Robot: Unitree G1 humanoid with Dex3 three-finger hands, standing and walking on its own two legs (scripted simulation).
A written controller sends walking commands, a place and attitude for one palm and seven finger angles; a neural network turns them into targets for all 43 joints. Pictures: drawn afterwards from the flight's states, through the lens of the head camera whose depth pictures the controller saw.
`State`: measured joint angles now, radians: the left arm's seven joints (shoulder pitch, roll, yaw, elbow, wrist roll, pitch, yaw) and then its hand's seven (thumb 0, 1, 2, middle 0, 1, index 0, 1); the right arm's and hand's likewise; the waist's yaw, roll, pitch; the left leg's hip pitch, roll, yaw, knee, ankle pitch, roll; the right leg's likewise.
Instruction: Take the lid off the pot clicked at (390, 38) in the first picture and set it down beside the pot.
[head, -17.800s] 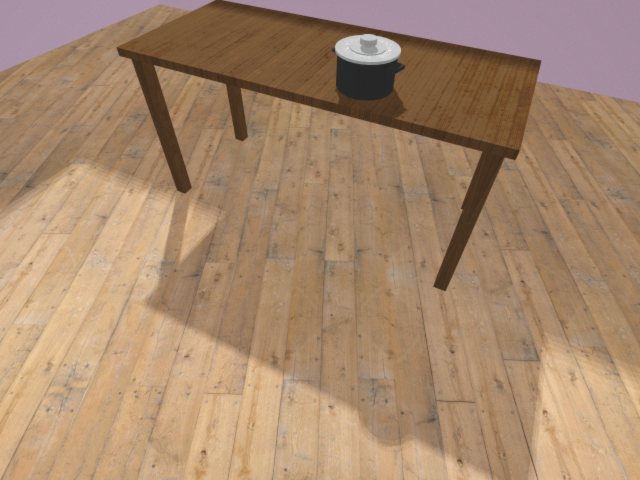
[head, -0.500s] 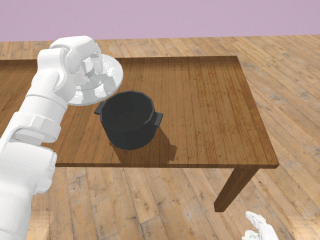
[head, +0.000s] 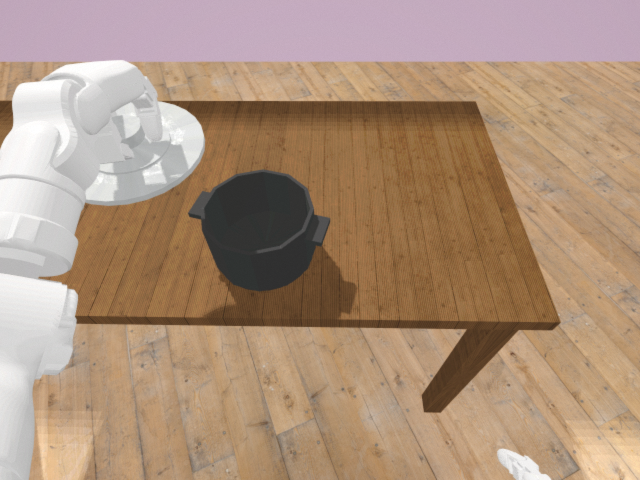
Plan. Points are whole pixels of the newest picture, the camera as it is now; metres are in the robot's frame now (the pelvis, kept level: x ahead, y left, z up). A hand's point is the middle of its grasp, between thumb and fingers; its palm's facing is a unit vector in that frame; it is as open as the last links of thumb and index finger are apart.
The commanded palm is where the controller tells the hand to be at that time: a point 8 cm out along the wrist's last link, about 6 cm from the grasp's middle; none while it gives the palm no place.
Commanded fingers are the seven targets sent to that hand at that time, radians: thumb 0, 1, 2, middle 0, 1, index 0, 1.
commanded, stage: move the lid sideways beside the pot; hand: left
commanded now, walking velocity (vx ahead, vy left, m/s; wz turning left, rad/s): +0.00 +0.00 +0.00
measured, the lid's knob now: (122, 132) +0.50 +0.25 +0.17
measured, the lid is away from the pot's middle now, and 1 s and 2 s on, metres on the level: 0.15 0.24 0.24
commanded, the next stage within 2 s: lower the lid onto the table in 0.92 s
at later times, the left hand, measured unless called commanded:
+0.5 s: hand (70, 136) +0.47 +0.30 +0.18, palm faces -0.33 -0.08 -0.94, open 6.8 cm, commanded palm +0.47 +0.30 +0.27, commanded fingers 0.00 0.61 1.06 -0.74 -1.00 -0.91 -1.08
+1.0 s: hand (36, 138) +0.46 +0.33 +0.19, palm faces -0.33 -0.07 -0.94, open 6.8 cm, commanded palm +0.47 +0.32 +0.27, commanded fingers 0.00 0.61 1.06 -0.74 -1.00 -0.91 -1.08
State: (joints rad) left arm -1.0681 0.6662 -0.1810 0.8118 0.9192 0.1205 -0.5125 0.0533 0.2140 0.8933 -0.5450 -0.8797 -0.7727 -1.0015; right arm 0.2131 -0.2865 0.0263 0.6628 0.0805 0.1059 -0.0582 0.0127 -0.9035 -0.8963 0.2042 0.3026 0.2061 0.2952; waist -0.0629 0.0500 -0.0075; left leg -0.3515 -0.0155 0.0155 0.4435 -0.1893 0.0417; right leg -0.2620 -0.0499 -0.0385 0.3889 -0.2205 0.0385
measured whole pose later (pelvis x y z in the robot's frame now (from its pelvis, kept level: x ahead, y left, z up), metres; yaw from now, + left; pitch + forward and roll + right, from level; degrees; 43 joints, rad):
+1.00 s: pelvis +0.01 +0.01 +0.00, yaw +1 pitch +9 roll -2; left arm -1.07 0.86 -0.06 0.90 0.93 -0.04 -0.54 0.05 0.22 0.89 -0.54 -0.88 -0.77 -1.00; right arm 0.22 -0.30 0.02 0.68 0.09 0.16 -0.07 0.01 -0.90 -0.90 0.21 0.30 0.21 0.30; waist -0.06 0.04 -0.01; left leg -0.42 -0.01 0.00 0.47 -0.21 0.05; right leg -0.30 -0.05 -0.05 0.36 -0.21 0.04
